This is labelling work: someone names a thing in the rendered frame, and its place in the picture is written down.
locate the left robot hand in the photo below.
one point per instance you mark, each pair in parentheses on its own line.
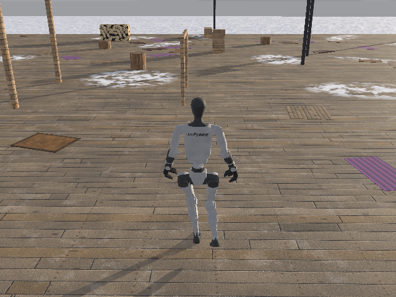
(172,170)

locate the right robot forearm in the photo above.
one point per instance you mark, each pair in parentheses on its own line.
(230,162)

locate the right robot upper arm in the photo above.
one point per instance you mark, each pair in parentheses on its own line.
(217,130)

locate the robot left foot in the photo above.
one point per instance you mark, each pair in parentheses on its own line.
(197,238)

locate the left robot upper arm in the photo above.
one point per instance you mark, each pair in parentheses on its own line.
(179,129)

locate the right robot hand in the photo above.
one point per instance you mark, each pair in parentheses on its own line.
(230,173)

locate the robot head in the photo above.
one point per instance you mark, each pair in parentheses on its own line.
(198,106)

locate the left robot forearm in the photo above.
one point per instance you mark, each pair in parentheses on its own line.
(169,161)

